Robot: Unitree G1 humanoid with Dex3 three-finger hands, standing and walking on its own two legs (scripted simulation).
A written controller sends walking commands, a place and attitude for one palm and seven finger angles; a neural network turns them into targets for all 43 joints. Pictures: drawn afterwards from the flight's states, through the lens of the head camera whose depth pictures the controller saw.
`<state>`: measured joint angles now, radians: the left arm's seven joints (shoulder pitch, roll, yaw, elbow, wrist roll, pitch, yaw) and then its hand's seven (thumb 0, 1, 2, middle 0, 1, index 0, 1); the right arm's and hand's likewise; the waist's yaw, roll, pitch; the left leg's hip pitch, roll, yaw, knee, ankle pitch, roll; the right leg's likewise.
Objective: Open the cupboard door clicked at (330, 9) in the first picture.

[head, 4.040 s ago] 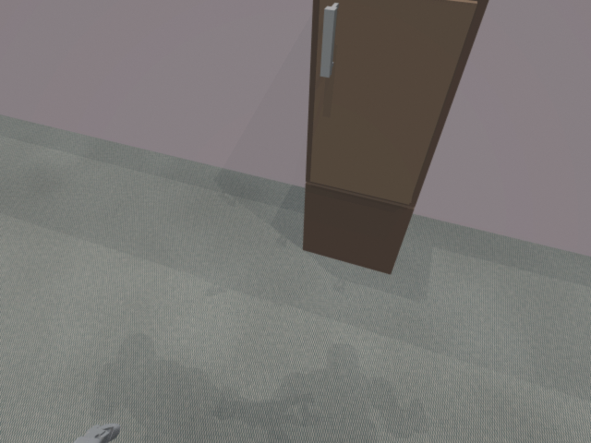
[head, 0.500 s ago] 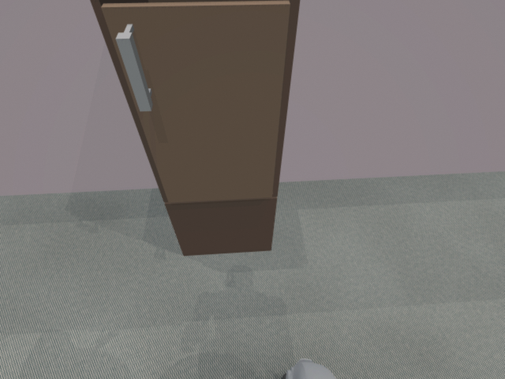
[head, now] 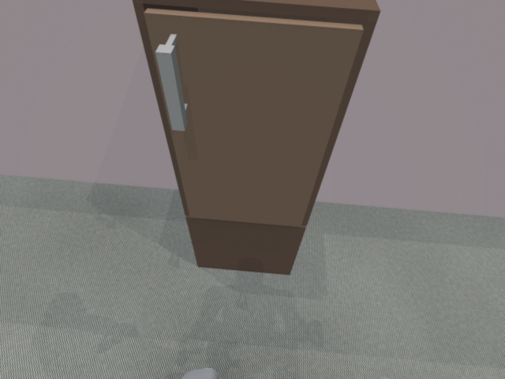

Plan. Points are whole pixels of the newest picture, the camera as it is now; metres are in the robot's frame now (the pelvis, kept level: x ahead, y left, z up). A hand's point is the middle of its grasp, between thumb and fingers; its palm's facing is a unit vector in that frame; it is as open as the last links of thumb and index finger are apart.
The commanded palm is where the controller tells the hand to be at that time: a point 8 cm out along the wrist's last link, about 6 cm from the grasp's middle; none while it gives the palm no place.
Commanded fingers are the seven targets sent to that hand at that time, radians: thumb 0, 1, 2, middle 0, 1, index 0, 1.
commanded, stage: come to a stop and stand still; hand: left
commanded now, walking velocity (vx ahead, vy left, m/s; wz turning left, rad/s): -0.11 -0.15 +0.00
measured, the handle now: (176, 84) +0.55 +0.19 +0.15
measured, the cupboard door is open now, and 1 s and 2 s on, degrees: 0 0 0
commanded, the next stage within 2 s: look again from close up in 1.92 s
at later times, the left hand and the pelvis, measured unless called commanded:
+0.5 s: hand out of the picture -0.03 +0.19 -0.16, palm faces +0.00 -0.97 -0.23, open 7.3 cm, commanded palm none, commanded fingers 0.00 0.90 0.90 -0.20 -0.30 -0.20 -0.30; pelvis -0.06 -0.01 +0.02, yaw -2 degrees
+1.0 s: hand out of the picture -0.15 +0.12 -0.14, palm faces +0.14 -0.98 -0.17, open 7.3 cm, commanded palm none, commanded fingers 0.00 0.90 0.90 -0.20 -0.30 -0.20 -0.30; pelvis -0.07 -0.01 +0.02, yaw +1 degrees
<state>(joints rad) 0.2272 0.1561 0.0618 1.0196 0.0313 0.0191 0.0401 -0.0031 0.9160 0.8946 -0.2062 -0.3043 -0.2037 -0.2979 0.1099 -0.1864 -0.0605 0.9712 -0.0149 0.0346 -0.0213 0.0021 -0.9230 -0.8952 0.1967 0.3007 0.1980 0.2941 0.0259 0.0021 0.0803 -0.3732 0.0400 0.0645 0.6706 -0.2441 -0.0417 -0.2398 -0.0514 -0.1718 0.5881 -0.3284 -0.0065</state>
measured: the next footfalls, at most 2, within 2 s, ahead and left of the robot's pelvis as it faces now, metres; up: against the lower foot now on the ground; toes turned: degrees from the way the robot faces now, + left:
right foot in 0.54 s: -0.09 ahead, -0.12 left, +0.00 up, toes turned -7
left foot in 1.04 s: -0.02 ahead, +0.13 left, +0.00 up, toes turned +4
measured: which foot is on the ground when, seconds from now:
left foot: down 0.00-0.54, up 0.56-1.00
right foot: down 0.00-0.02, up 0.04-0.52, down 0.54-1.00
